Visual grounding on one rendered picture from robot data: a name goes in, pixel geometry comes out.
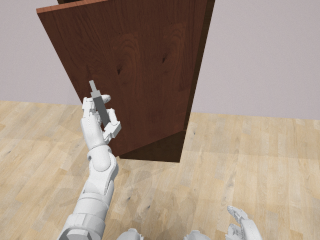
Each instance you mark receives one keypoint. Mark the left robot forearm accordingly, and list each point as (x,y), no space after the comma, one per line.
(87,222)

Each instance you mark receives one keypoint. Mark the cupboard door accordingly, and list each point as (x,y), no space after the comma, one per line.
(140,52)

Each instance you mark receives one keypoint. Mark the robot shin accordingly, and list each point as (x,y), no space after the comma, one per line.
(195,231)
(132,230)

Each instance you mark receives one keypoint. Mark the left robot hand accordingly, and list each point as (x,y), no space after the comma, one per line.
(91,124)

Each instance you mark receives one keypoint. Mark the left robot shin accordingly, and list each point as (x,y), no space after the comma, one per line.
(132,230)

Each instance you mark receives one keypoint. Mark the handle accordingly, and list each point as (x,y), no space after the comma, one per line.
(99,103)

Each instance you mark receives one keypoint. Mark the right robot hand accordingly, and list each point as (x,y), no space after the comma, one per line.
(247,230)

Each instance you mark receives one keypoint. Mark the right robot shin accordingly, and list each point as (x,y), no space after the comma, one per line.
(195,231)

